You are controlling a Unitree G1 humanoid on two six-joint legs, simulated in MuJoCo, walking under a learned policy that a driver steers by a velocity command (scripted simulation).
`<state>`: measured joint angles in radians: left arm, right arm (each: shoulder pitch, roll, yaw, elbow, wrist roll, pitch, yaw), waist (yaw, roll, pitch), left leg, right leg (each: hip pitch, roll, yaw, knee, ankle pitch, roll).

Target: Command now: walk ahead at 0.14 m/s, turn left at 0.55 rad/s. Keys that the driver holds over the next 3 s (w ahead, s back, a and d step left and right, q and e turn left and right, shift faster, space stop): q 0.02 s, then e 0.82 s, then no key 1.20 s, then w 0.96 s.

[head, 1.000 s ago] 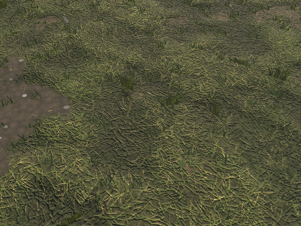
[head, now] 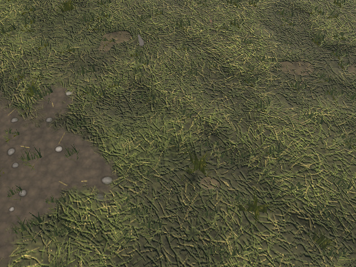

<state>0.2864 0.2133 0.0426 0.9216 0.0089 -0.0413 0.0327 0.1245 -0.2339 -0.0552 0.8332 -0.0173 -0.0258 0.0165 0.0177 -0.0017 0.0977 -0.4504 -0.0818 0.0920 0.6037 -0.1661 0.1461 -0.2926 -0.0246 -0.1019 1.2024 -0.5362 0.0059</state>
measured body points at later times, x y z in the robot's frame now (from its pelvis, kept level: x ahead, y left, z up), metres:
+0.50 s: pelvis +0.04 -0.04 +0.02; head +0.05 -0.05 +0.47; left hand +0.12 +0.22 -0.12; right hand +0.12 -0.31 -0.12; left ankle +0.10 +0.04 -0.71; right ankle +0.00 -0.12 -0.72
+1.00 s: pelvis +0.05 -0.01 +0.02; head +0.08 +0.00 +0.47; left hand +0.24 +0.22 -0.11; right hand +0.07 -0.31 -0.08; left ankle +0.09 +0.08 -0.72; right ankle -0.01 -0.12 -0.70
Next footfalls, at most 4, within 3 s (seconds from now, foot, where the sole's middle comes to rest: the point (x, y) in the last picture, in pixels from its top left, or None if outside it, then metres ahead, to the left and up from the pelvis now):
0.48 right None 0.04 -0.13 -0.75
0.94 left None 0.13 0.06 -0.75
1.30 right None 0.00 -0.12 -0.75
2.82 right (249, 259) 0.46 -0.22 -0.75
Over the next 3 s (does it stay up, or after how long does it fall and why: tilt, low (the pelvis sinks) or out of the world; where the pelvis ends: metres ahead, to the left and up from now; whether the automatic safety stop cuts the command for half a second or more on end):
stays up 0.41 -0.15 0.02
